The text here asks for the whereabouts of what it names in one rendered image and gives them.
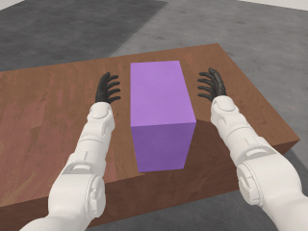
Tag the robot right forearm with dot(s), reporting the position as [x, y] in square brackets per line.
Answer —
[240, 138]

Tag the robot right upper arm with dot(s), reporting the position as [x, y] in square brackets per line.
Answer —
[271, 183]

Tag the carton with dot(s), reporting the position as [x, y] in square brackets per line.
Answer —
[162, 120]

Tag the left robot hand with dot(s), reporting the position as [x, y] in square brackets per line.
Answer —
[103, 93]

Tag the right robot hand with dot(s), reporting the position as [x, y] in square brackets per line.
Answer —
[217, 87]

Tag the pedestal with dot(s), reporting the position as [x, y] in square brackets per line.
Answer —
[44, 109]

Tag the robot left forearm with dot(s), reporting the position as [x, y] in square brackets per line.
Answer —
[93, 145]

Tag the robot left upper arm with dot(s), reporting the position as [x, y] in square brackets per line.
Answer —
[75, 200]

